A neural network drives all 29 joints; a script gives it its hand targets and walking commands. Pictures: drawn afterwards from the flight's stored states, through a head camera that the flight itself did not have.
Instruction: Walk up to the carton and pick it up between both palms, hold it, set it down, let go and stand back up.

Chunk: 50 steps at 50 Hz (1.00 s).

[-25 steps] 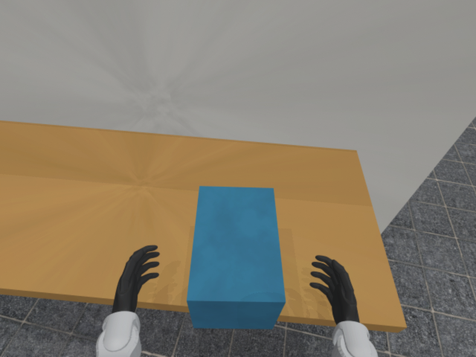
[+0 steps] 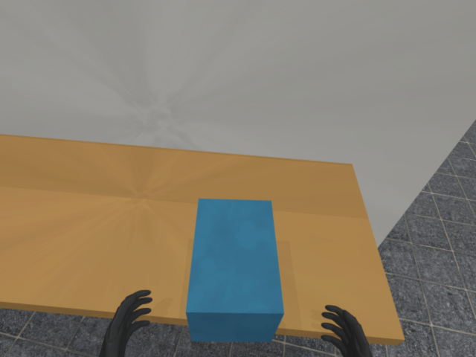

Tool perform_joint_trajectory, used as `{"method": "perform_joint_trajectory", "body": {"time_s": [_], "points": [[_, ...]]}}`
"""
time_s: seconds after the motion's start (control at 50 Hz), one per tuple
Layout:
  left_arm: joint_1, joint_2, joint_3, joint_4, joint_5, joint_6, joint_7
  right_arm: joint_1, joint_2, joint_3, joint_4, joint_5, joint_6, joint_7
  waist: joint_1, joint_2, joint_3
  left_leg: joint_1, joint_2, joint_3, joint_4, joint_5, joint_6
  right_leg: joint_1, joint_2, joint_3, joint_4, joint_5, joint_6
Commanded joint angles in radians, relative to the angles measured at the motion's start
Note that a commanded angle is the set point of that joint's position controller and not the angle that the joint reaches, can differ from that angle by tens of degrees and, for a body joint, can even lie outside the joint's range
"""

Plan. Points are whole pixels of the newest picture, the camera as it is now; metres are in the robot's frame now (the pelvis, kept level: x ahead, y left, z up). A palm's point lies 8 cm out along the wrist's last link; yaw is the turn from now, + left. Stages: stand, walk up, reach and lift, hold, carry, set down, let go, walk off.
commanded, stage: set down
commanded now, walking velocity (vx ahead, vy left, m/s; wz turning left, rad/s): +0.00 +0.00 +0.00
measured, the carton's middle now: (233, 267) +0.36 +0.01 -0.13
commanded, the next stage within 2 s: let go in 0.94 s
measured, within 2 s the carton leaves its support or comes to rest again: neither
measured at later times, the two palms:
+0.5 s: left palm (98, 355) +0.16 +0.22 -0.06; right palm out of the picture +0.16 -0.21 -0.07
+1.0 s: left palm out of the picture +0.16 +0.24 -0.08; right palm out of the picture +0.15 -0.21 -0.08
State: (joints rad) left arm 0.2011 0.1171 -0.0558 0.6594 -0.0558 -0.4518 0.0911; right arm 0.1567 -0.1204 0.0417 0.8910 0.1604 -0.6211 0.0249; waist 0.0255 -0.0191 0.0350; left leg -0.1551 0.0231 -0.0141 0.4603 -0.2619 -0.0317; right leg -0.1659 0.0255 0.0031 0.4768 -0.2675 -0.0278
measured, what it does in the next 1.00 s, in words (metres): stands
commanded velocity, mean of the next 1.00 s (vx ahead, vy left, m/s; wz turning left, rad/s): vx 0.00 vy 0.00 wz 0.00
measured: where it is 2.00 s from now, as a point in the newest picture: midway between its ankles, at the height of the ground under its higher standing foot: outside the picture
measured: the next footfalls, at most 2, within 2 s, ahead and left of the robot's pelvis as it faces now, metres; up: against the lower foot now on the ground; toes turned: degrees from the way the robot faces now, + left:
none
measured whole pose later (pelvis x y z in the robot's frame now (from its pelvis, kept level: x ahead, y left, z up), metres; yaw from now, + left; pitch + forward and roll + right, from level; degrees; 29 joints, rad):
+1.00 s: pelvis +0.01 +0.02 +0.01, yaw -2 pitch -4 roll +0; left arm 0.21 0.18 0.00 0.54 0.00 0.10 0.04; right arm 0.17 -0.18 -0.03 0.77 -0.01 -0.22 0.04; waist 0.03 -0.01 0.08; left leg -0.06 0.02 0.03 0.36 -0.23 0.00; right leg -0.07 0.02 0.04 0.34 -0.20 0.00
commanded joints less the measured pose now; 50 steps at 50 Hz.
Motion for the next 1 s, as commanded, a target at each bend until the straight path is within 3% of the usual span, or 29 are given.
{"method": "perform_joint_trajectory", "body": {"time_s": [0.0,0.04,0.1,0.16,0.24,0.38,0.44,0.46,0.48,0.58,0.68,0.9,0.98], "points": [[-0.07,0.089,0.033,-0.127,0.008,0.02,-0.002,-0.086,-0.089,-0.029,-0.117,-0.023,-0.001,-0.003,0.01,0.019,-0.084,0.05,-0.042,0.052,-0.072,0.207,-0.007,0.033,0.0,0.015,-0.11,0.125,-0.012],[-0.09,0.101,0.024,-0.117,-0.008,0.059,-0.009,-0.104,-0.087,-0.045,-0.13,-0.048,0.037,-0.009,0.001,-0.01,-0.031,0.044,-0.039,0.059,-0.1,0.142,0.005,0.018,-0.008,0.02,-0.138,0.067,-0.01],[-0.087,0.114,0.034,-0.088,-0.015,0.098,-0.018,-0.104,-0.082,-0.037,-0.145,-0.067,0.082,-0.015,0.01,-0.04,-0.024,0.039,-0.042,0.069,-0.113,0.135,0.016,0.047,-0.016,0.03,-0.151,0.088,-0.002],[-0.09,0.128,0.05,-0.105,-0.007,0.125,-0.025,-0.084,-0.071,-0.032,-0.151,-0.071,0.117,-0.019,0.012,-0.024,-0.033,0.054,-0.043,0.074,-0.119,0.162,0.016,0.07,-0.023,0.034,-0.154,0.137,0.001],[-0.049,0.137,0.066,-0.179,0.011,0.147,-0.031,-0.032,-0.086,-0.043,-0.154,-0.066,0.135,-0.02,0.003,0.022,-0.069,0.112,-0.043,0.072,-0.1,0.29,-0.006,0.094,-0.015,0.025,-0.16,0.24,0.003],[-0.048,0.14,0.062,-0.227,0.027,0.244,-0.036,-0.06,-0.108,-0.062,-0.183,-0.085,0.181,-0.013,0.003,0.038,-0.062,0.13,-0.036,0.078,-0.109,0.308,-0.013,0.078,-0.005,0.01,-0.177,0.218,-0.006],[-0.002,0.136,0.053,-0.239,0.024,0.257,-0.035,-0.033,-0.121,-0.07,-0.205,-0.085,0.188,-0.009,-0.004,0.009,-0.049,0.131,-0.034,0.074,-0.102,0.347,-0.011,0.092,0.003,0.003,-0.177,0.263,-0.006],[-0.028,0.15,0.056,-0.193,0.004,0.273,-0.059,-0.038,-0.101,-0.033,-0.265,-0.094,0.201,-0.021,-0.006,-0.105,-0.05,0.117,-0.044,0.092,-0.117,0.271,0.018,0.098,-0.042,0.036,-0.205,0.334,0.031],[-0.026,0.15,0.062,-0.196,0.011,0.287,-0.068,-0.012,-0.102,-0.039,-0.25,-0.103,0.209,-0.029,-0.004,-0.078,-0.041,0.11,-0.048,0.081,-0.136,0.229,0.018,0.109,-0.046,0.038,-0.192,0.38,0.042],[-0.043,0.138,0.067,-0.242,0.046,0.356,-0.054,-0.023,-0.111,-0.062,-0.234,-0.116,0.259,-0.021,0.003,0.016,-0.03,0.144,-0.024,0.087,-0.145,0.271,-0.003,0.08,-0.021,0.009,-0.213,0.209,-0.001],[-0.042,0.128,0.07,-0.261,0.066,0.411,-0.041,-0.038,-0.143,-0.085,-0.234,-0.127,0.298,-0.005,0.007,0.071,-0.045,0.153,-0.009,0.083,-0.139,0.33,-0.019,0.072,0.004,-0.015,-0.208,0.167,-0.021],[-0.061,0.136,0.079,-0.255,0.058,0.51,-0.047,-0.05,-0.174,-0.104,-0.237,-0.16,0.36,0.01,0.0,0.035,-0.051,0.149,-0.011,0.088,-0.127,0.322,-0.014,0.061,0.015,-0.03,-0.196,0.183,-0.006],[-0.112,0.169,0.08,-0.265,0.042,0.538,-0.057,-0.069,-0.172,-0.122,-0.241,-0.183,0.376,0.001,-0.018,0.013,-0.054,0.143,-0.012,0.094,-0.12,0.246,-0.003,0.038,0.005,-0.027,-0.183,0.181,0.009]]}}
